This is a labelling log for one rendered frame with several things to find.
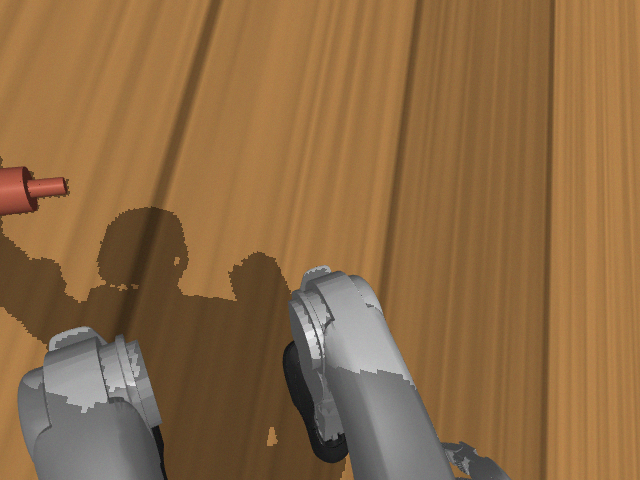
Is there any bottle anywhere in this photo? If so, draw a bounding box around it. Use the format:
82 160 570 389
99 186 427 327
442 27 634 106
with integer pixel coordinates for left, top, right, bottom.
0 166 67 216

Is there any right robot hand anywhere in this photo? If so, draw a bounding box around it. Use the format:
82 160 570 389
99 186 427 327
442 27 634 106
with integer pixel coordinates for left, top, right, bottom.
441 441 512 480

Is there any left robot foot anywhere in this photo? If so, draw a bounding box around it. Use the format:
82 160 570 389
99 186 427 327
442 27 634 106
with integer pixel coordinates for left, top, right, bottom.
152 425 168 480

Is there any right robot foot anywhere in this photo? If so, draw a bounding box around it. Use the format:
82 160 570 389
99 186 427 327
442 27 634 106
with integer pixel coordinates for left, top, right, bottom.
283 341 349 463

